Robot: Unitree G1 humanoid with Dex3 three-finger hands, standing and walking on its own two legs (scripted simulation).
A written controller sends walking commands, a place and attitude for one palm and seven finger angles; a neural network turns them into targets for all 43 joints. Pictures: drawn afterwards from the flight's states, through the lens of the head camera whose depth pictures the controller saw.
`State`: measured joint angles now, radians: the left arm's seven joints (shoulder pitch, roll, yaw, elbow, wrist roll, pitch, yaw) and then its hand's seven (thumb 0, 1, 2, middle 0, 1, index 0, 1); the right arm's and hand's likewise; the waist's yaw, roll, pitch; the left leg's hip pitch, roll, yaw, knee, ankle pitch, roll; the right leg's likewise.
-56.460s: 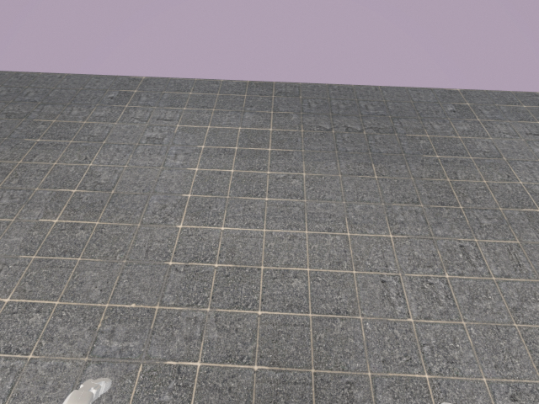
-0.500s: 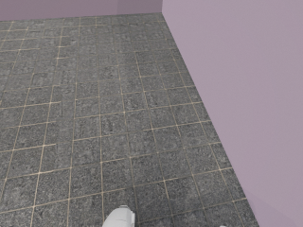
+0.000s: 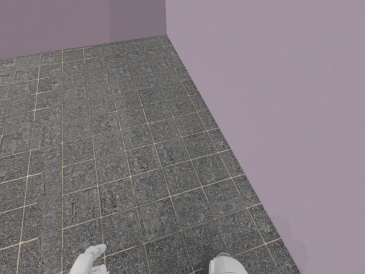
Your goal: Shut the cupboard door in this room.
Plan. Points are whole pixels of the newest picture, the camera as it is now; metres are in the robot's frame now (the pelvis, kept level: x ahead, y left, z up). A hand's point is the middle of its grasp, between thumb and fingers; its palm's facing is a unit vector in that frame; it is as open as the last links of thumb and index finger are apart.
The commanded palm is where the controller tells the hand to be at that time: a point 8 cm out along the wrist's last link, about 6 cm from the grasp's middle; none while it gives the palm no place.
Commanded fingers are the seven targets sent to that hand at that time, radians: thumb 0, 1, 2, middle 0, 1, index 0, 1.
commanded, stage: walk to a spot facing it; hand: left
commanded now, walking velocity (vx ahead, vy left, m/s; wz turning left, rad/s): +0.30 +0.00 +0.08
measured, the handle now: out of the picture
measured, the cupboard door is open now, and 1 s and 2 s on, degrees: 0 0 0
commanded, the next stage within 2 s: none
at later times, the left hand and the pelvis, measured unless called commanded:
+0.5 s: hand (116, 267) +0.16 +0.17 -0.17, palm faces -0.04 -0.98 -0.21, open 7.3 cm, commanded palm none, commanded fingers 0.00 0.90 0.90 -0.20 -0.30 -0.20 -0.30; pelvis +0.14 -0.02 +0.00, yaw -9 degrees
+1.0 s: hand (158, 179) +0.40 +0.08 -0.15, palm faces -0.46 -0.83 -0.32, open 7.4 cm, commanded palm none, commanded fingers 0.00 0.90 0.90 -0.20 -0.30 -0.20 -0.30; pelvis +0.18 -0.05 -0.02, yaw -29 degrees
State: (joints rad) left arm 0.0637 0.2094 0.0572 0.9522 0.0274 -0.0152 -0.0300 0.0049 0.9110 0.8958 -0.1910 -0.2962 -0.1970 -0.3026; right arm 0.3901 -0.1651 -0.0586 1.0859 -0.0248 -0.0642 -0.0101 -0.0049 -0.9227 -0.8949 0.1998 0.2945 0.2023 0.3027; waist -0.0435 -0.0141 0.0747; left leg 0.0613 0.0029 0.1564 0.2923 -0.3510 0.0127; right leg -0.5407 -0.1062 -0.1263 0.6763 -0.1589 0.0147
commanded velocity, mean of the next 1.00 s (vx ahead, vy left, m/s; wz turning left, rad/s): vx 0.01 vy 0.00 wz -0.57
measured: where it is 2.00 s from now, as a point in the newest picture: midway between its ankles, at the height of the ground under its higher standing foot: outside the picture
